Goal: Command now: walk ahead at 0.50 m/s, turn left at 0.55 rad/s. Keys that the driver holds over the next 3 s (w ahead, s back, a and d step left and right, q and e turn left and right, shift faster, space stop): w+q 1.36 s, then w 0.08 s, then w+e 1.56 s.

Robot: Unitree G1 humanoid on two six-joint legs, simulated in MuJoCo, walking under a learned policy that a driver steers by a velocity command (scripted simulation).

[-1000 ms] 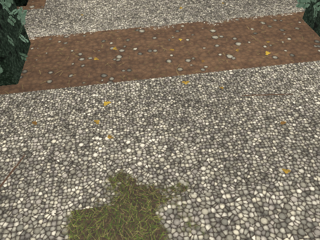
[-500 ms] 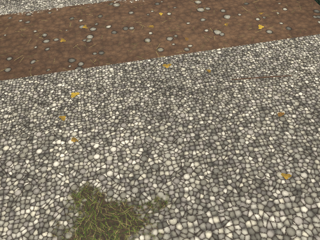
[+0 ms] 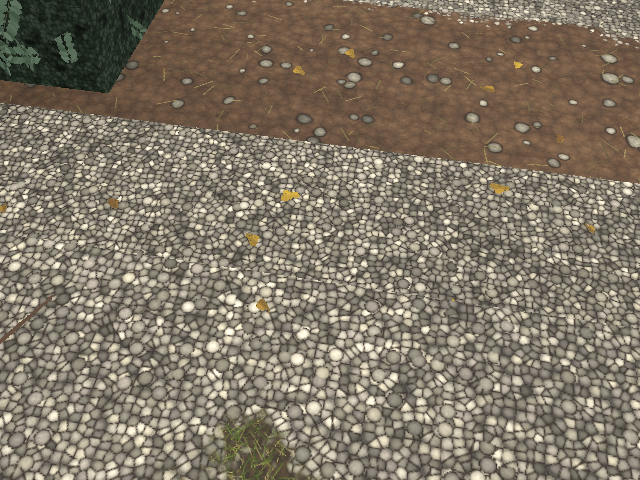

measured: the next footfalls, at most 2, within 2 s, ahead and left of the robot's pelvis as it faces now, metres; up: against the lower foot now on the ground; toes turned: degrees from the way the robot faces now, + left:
right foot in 0.56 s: +0.48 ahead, -0.21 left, -0.19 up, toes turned +24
left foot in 1.08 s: +0.66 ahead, +0.06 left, -0.19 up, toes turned +37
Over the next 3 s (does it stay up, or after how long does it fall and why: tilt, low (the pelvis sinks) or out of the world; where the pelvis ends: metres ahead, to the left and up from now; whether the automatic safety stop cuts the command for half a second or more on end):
stays up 1.45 0.39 -0.39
